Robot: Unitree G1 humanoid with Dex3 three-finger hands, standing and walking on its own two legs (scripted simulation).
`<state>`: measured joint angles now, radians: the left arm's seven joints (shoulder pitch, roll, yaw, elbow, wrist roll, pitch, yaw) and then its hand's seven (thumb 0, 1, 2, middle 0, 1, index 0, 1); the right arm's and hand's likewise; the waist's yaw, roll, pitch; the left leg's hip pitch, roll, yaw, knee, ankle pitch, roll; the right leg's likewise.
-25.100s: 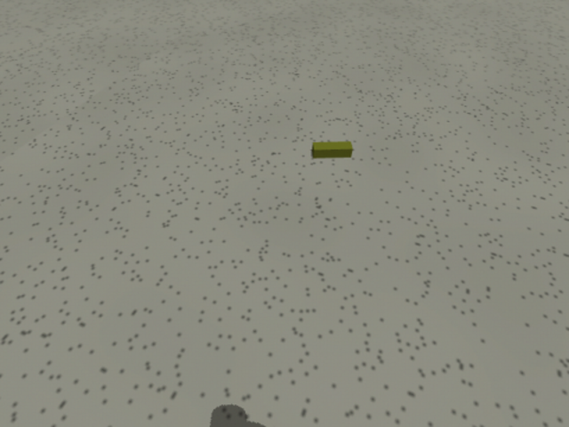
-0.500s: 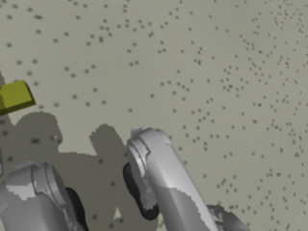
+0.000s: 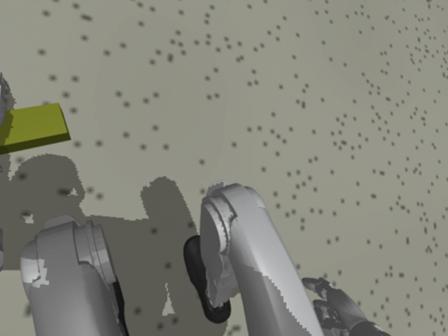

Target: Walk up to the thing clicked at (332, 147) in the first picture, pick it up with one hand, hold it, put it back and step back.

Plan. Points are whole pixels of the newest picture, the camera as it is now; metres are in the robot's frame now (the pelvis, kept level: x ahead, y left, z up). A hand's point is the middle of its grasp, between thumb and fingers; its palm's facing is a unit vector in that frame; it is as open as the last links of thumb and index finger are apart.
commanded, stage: rest palm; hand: left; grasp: from above
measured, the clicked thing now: (6, 132) +0.49 +0.29 -0.30
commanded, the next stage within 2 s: close in 1.32 s
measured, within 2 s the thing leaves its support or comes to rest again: neither
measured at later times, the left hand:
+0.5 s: hand out of the picture +0.48 +0.29 -0.26, palm faces -0.45 -0.13 -0.88, open 14.2 cm
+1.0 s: hand (3, 136) +0.48 +0.28 -0.27, palm faces -0.43 -0.11 -0.89, open 14.0 cm
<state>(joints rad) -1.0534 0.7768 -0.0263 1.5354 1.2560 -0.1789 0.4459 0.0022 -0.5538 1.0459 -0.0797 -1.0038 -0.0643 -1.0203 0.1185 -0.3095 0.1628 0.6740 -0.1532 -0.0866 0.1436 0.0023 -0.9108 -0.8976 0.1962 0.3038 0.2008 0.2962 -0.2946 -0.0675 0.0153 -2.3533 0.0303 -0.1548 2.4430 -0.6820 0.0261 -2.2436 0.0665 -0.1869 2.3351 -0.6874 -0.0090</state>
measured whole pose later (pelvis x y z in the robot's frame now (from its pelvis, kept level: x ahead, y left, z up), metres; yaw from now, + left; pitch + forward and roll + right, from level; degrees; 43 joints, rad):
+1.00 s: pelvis +0.00 +0.00 -0.02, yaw -4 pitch +28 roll -14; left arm -1.12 0.99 0.06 1.74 1.28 -0.18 0.62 0.00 -0.51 1.01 -0.09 -1.00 -0.08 -1.01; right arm 0.13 -0.34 0.31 0.64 -0.24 -0.24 0.25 0.00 -0.91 -0.90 0.19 0.30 0.20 0.30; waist -0.40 -0.15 0.17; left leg -2.36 0.05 -0.23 2.53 -0.70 0.03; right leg -2.24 0.10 -0.24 2.37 -0.66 0.01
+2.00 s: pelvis +0.00 +0.01 -0.01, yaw -6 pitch +28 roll -16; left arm -1.13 1.04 0.06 1.75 1.25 -0.16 0.65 0.00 -0.22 0.85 -0.26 -0.96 -0.28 -0.95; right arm 0.11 -0.36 0.36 0.61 -0.24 -0.27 0.26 0.00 -0.91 -0.90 0.19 0.30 0.20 0.30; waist -0.42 -0.18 0.21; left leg -2.34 0.05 -0.25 2.53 -0.71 0.03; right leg -2.21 0.11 -0.26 2.34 -0.66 0.01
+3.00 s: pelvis -0.01 +0.01 -0.01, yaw -6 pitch +27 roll -15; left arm -1.11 1.05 0.04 1.72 1.20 -0.17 0.61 0.01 0.07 0.58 -0.57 -0.78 -0.59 -0.75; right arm 0.11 -0.36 0.38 0.59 -0.23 -0.26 0.24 0.00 -0.91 -0.90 0.19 0.30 0.20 0.30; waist -0.41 -0.18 0.23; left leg -2.32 0.06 -0.26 2.52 -0.70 0.03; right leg -2.20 0.12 -0.27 2.32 -0.64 0.02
